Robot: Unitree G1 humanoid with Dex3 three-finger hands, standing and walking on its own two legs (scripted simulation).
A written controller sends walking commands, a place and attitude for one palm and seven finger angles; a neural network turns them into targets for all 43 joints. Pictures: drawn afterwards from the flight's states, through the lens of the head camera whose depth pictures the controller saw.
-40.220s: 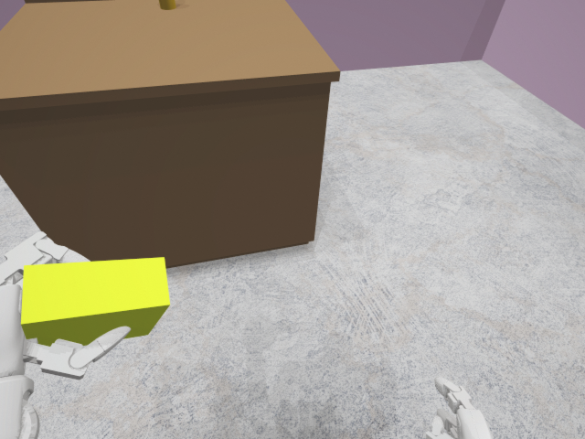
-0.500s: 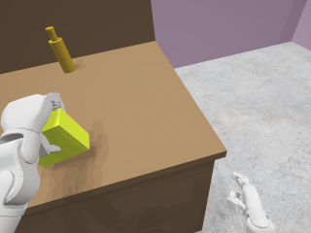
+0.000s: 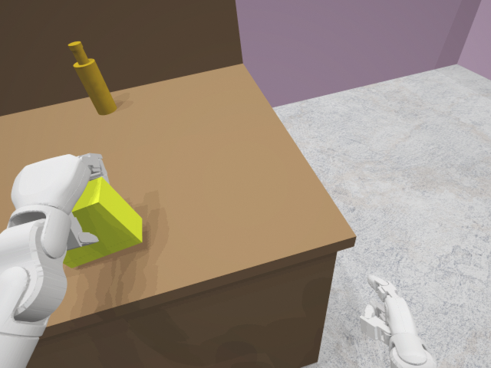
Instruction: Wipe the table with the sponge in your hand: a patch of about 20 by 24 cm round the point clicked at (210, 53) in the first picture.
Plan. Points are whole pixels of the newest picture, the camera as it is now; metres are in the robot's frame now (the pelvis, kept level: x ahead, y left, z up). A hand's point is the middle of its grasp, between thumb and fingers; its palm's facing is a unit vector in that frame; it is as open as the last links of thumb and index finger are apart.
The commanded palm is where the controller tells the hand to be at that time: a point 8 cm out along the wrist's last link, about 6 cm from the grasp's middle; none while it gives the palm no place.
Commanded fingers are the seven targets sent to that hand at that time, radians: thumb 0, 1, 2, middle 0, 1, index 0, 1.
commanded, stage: move the sponge above the wiping area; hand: left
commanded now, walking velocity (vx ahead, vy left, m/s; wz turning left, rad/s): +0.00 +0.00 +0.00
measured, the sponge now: (93, 231) +0.26 +0.29 +0.12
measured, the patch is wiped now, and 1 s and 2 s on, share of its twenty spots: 0.05 0.05 0.05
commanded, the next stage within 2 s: lower the sponge onto the table in 1.10 s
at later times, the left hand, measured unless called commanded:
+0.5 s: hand (74, 205) +0.25 +0.28 +0.20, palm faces +0.18 -0.05 -0.98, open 9.7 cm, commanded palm +0.20 +0.28 +0.26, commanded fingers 0.00 0.10 1.30 -1.20 -1.60 -1.20 -1.60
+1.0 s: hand (71, 201) +0.25 +0.28 +0.20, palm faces +0.19 -0.03 -0.98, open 9.7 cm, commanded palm +0.20 +0.28 +0.27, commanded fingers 0.00 0.10 1.30 -1.20 -1.60 -1.20 -1.60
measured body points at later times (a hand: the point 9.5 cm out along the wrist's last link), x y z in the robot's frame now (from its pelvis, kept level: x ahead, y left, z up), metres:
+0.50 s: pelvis +0.00 +0.01 +0.00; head -0.02 -0.05 +0.45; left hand +0.24 +0.28 +0.25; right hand +0.27 -0.17 -0.07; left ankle +0.03 +0.13 -0.74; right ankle +0.02 -0.10 -0.74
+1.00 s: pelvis +0.00 +0.00 +0.00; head -0.02 -0.06 +0.45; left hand +0.24 +0.28 +0.25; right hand +0.26 -0.20 -0.08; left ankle +0.03 +0.13 -0.74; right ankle +0.02 -0.10 -0.74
